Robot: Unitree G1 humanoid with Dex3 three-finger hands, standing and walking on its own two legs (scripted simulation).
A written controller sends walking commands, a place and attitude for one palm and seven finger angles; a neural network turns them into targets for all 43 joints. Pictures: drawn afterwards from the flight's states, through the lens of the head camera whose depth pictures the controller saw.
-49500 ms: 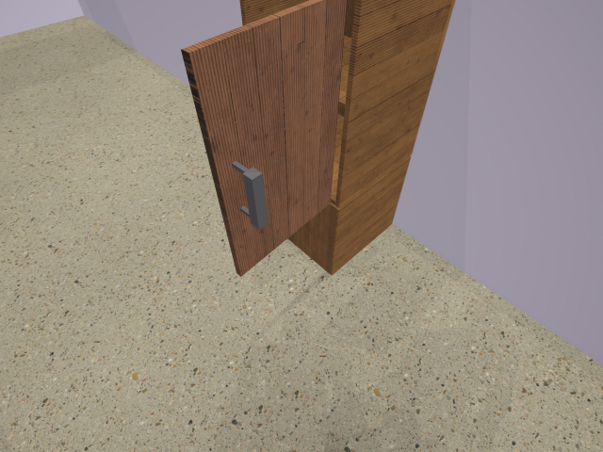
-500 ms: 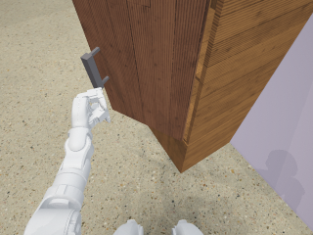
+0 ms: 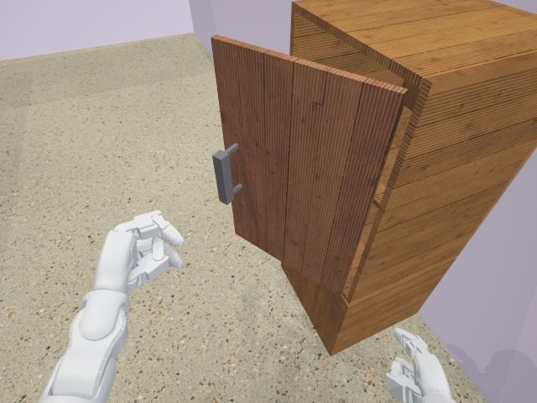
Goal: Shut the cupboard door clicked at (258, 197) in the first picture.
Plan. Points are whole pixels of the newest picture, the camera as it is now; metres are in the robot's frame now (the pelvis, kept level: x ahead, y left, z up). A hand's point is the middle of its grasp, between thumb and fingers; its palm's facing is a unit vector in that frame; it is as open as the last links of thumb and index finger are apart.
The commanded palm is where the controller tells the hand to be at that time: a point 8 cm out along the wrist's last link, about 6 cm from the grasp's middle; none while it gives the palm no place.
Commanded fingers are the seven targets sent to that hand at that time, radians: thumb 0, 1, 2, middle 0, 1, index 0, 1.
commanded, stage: draw the hand back to the body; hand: left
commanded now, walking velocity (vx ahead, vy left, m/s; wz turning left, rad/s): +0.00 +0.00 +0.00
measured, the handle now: (230, 173) +0.63 +0.15 -0.04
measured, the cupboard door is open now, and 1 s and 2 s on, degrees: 30 30 30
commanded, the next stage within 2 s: step back with the hand held close in 0.82 s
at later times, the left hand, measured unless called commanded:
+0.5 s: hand (20, 280) +0.19 +0.28 +0.18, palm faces +0.45 -0.77 -0.45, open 6.6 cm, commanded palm +0.15 +0.31 +0.19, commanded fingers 0.00 0.90 0.90 -0.20 -0.30 -0.20 -0.30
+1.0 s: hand (53, 283) +0.20 +0.25 +0.18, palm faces +0.44 -0.79 -0.43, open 7.4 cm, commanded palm +0.15 +0.28 +0.19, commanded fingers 0.00 0.90 0.90 -0.20 -0.30 -0.20 -0.30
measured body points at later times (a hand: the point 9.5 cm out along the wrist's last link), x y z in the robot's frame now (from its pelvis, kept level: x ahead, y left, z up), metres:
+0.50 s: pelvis +0.01 +0.01 +0.01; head -0.01 -0.02 +0.46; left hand +0.16 +0.32 +0.21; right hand +0.20 -0.21 -0.08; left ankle +0.00 +0.07 -0.73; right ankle -0.02 -0.11 -0.73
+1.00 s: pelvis +0.01 -0.02 +0.01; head -0.02 -0.05 +0.46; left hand +0.17 +0.29 +0.20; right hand +0.19 -0.24 -0.07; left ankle +0.01 +0.07 -0.73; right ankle -0.02 -0.11 -0.73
